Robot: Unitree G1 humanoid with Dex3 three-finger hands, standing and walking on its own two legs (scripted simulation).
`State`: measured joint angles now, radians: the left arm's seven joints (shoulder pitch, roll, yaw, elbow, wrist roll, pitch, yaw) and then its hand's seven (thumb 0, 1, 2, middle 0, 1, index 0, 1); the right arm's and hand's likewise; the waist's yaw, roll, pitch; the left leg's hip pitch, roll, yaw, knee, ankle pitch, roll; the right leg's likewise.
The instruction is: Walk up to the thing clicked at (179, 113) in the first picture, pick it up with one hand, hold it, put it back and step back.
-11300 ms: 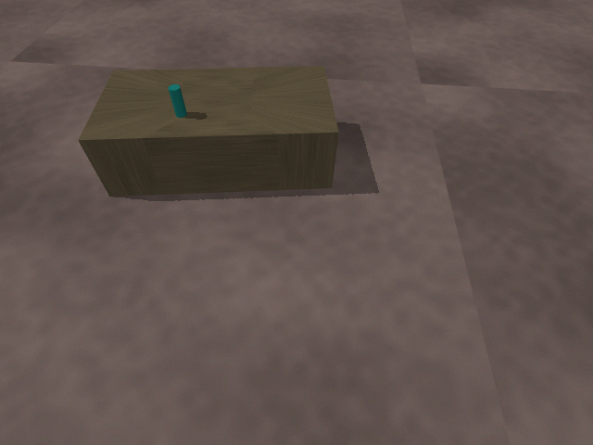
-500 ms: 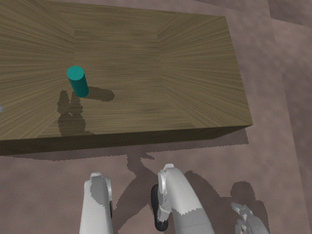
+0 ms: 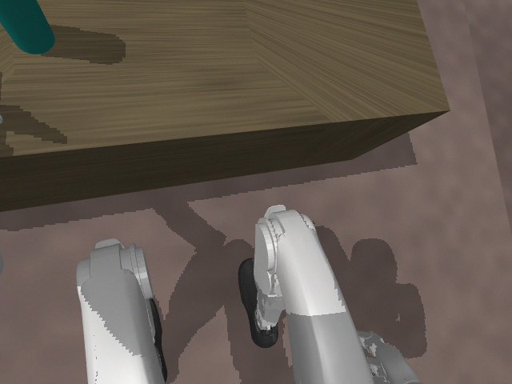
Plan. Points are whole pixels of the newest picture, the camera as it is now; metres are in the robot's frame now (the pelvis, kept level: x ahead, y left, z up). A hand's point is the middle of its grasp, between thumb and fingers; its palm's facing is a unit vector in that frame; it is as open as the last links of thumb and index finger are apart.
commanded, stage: close in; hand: left
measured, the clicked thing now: (12, 1) +0.60 +0.21 +0.00
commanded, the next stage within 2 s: close in 0.78 s
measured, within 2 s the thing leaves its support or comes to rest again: neither
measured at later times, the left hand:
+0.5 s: hand out of the picture +0.55 +0.23 +0.00, palm faces +0.10 -1.00 -0.01, open 17.5 cm
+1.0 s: hand (9, 29) +0.56 +0.21 +0.01, palm faces +0.11 -0.99 -0.01, open 17.2 cm
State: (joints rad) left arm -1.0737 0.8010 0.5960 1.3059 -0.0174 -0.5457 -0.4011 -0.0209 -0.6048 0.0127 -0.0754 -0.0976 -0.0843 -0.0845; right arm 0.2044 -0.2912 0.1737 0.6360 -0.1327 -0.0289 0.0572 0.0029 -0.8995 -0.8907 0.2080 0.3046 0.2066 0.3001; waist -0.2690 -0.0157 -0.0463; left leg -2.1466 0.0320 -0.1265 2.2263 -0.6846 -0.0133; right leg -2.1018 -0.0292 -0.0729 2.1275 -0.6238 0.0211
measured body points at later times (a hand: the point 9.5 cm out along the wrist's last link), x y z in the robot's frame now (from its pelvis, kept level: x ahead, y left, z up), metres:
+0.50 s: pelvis +0.00 +0.00 +0.00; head +0.23 +0.06 +0.39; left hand +0.54 +0.29 +0.01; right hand +0.05 -0.27 -0.10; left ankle +0.08 +0.13 -0.36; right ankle +0.11 -0.13 -0.36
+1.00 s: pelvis +0.01 +0.00 +0.01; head +0.24 +0.05 +0.39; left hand +0.55 +0.27 +0.01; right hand +0.07 -0.27 -0.10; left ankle +0.08 +0.13 -0.36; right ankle +0.11 -0.13 -0.36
